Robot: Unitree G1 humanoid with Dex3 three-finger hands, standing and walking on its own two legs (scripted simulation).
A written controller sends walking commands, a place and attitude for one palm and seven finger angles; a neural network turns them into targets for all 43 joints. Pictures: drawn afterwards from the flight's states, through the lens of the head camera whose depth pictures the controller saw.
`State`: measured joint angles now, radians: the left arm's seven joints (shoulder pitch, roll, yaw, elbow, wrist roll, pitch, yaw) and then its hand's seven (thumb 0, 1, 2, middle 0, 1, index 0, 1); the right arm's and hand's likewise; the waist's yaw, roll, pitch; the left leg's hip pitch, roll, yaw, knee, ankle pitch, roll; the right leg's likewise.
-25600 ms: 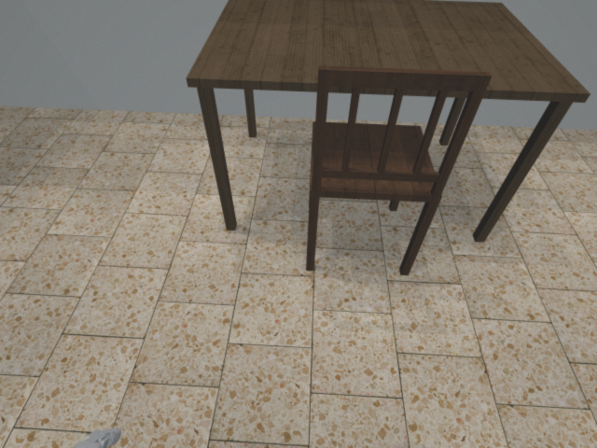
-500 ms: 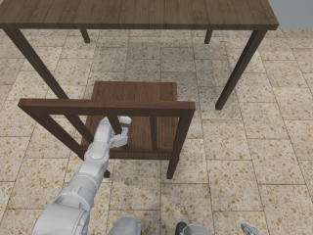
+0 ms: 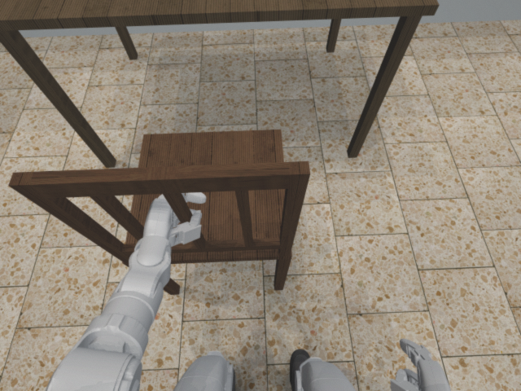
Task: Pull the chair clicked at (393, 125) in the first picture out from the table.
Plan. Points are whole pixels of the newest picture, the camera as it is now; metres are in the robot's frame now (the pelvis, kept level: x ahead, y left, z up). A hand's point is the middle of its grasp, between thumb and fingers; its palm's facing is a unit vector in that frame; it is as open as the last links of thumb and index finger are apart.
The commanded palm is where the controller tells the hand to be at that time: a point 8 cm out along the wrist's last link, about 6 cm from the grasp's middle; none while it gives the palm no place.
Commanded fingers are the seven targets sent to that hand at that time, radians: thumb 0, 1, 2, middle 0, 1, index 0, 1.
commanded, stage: step backward, pulling the chair out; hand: left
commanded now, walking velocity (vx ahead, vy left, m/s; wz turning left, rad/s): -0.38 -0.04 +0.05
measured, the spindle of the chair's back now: (188, 221) +0.39 +0.14 -0.10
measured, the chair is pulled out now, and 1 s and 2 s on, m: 0.38 0.64 0.66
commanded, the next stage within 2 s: stop walking, hand still on the chair in 0.54 s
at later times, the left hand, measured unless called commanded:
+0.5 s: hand (185, 298) +0.25 +0.12 -0.06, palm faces -0.05 -0.98 -0.20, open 5.2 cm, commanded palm +0.24 +0.18 -0.06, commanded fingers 0.00 0.90 0.90 -0.50 -1.45 -0.50 -1.45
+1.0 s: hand out of the picture +0.11 +0.12 -0.06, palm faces -0.04 -0.98 -0.19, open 5.2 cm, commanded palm +0.10 +0.17 -0.05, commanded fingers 0.00 0.90 0.90 -0.50 -1.45 -0.50 -1.45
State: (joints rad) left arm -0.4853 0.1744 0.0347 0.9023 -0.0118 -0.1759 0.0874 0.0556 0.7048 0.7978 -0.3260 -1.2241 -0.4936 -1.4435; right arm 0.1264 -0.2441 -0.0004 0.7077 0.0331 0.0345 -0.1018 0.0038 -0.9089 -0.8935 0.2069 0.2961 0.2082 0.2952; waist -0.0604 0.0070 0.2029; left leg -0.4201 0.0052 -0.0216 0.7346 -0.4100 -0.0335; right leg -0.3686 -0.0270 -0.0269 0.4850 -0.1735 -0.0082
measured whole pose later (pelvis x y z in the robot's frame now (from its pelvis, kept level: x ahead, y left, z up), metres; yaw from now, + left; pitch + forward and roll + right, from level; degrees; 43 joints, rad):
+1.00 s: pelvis -0.19 +0.00 +0.00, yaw -2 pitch -3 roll +0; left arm -0.23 0.14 -0.02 0.86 -0.03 -0.09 0.07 0.05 0.70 0.81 -0.30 -1.25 -0.49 -1.44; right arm 0.24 -0.24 0.01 0.73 0.04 0.02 -0.12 0.01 -0.91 -0.89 0.21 0.30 0.21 0.30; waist -0.04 0.04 0.07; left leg -0.26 0.06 0.02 0.50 -0.22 -0.01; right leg -0.23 -0.01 0.00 0.49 -0.21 0.02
